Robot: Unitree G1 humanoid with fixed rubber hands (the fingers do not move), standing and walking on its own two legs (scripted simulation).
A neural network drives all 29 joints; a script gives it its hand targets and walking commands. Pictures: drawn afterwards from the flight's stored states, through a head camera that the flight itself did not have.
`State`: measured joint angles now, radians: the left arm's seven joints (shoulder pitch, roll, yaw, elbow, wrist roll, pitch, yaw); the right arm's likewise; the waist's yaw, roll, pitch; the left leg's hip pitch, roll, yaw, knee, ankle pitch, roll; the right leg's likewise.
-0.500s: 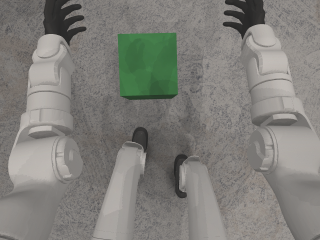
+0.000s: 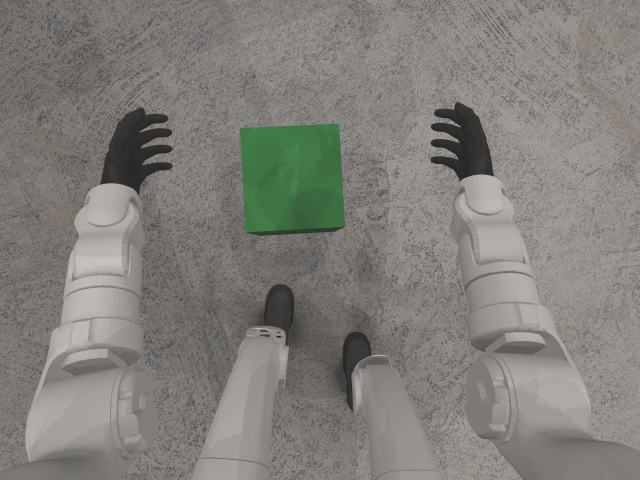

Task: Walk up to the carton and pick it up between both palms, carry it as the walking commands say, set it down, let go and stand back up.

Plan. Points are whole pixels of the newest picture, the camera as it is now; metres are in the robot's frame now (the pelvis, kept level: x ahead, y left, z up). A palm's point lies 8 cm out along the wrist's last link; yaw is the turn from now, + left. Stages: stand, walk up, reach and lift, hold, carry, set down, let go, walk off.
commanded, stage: let go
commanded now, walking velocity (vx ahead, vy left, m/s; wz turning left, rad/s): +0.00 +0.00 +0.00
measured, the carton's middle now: (294, 187) +0.48 +0.09 -0.58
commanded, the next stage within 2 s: stand in 1.16 s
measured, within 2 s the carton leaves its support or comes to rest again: neither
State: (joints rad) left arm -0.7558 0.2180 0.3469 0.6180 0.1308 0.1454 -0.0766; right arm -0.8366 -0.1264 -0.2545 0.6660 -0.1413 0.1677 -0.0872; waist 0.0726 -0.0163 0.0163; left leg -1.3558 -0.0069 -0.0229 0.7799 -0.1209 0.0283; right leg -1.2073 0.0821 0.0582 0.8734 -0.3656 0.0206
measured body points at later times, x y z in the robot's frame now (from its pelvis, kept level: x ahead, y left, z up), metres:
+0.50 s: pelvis +0.05 -0.01 +0.06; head +0.16 +0.00 +0.50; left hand +0.25 +0.23 -0.03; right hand +0.31 -0.22 -0.03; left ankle +0.10 +0.10 -0.67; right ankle +0.00 -0.13 -0.67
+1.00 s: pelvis +0.08 -0.03 +0.07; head +0.09 -0.03 +0.52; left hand +0.24 +0.21 +0.00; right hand +0.26 -0.26 +0.00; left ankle +0.10 +0.10 -0.67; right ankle +0.00 -0.13 -0.67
